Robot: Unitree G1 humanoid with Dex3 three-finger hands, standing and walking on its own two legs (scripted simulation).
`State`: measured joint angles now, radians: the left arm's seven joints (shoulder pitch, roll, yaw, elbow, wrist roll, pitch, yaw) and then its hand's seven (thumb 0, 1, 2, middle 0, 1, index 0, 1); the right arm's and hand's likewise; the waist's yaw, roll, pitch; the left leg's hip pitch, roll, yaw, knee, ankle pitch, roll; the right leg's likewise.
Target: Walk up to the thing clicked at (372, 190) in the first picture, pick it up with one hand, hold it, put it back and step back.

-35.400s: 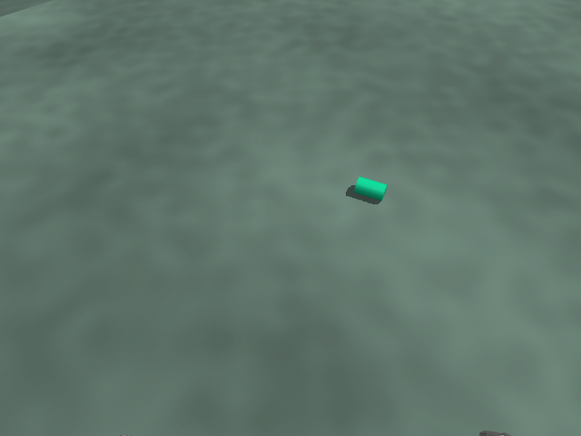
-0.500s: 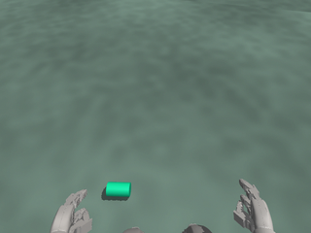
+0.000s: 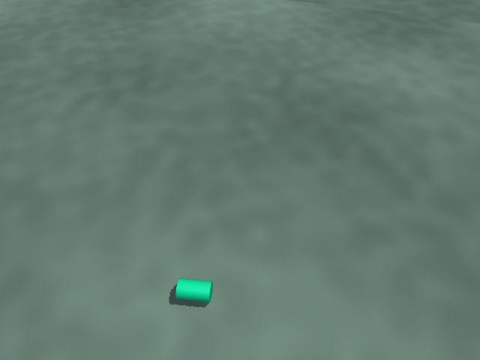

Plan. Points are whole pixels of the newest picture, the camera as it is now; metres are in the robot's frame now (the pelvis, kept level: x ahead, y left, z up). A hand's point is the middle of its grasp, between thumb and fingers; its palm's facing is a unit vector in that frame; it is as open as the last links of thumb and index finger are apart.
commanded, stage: stand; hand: left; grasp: from above
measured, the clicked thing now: (194, 289) +0.44 +0.22 -0.73
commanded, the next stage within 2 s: none
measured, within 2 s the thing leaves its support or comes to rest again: neither
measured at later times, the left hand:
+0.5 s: hand out of the picture +0.04 +0.23 -0.15, palm faces +0.05 -0.94 -0.33, open 7.4 cm
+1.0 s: hand out of the picture +0.06 +0.22 -0.15, palm faces +0.03 -0.94 -0.33, open 7.4 cm
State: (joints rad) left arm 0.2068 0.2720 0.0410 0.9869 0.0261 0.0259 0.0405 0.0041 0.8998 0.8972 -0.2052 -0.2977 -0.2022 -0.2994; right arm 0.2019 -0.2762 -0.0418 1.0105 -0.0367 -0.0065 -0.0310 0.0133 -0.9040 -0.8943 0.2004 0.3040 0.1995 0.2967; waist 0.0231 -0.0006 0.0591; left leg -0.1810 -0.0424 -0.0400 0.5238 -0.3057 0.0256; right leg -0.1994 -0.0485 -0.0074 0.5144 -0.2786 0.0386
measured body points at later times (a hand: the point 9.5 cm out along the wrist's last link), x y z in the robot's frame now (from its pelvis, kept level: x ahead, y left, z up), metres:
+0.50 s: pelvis -0.01 -0.01 +0.01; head -0.01 -0.01 +0.46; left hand +0.04 +0.28 -0.13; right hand +0.06 -0.29 -0.13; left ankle -0.01 +0.10 -0.74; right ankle +0.00 -0.15 -0.74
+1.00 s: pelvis +0.00 -0.02 +0.01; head +0.01 -0.03 +0.46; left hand +0.05 +0.27 -0.12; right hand +0.06 -0.31 -0.13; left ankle -0.01 +0.10 -0.74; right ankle +0.00 -0.15 -0.74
